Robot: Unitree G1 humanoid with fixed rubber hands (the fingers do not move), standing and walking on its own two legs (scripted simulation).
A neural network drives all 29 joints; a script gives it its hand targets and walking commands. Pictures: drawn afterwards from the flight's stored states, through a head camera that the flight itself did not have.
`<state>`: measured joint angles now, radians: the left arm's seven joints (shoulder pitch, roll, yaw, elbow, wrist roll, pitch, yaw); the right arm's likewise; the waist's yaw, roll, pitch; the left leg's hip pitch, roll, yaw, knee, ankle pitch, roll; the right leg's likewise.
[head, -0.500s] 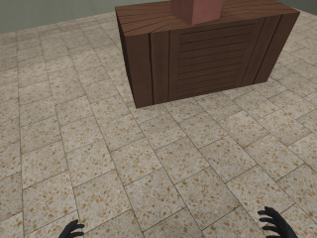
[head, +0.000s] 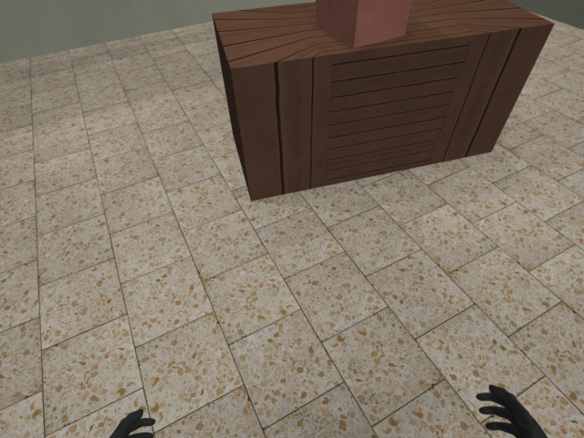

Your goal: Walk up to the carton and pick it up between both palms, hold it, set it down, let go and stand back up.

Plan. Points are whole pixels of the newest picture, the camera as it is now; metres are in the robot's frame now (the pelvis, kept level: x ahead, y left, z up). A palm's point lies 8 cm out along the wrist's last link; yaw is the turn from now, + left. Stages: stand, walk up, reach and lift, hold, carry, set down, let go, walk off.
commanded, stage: stand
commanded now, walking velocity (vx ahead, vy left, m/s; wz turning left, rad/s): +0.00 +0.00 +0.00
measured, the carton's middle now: out of the picture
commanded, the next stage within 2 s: walk up in 0.46 s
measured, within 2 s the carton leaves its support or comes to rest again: neither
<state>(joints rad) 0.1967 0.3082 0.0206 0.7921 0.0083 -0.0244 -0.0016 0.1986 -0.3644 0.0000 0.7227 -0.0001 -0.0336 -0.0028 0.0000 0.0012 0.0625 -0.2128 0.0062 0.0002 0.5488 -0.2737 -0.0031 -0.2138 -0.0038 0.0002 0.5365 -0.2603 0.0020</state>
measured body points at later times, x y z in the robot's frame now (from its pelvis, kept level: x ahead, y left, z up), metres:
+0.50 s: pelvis +0.00 +0.00 +0.00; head +0.00 +0.00 +0.45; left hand +0.12 +0.28 -0.11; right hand +0.13 -0.29 -0.09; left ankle +0.02 +0.12 -0.73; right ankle +0.02 -0.12 -0.73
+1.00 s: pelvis +0.06 -0.09 -0.01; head +0.05 -0.10 +0.44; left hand +0.18 +0.25 -0.09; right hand +0.16 -0.43 -0.09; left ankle +0.01 +0.10 -0.72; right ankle +0.13 -0.18 -0.73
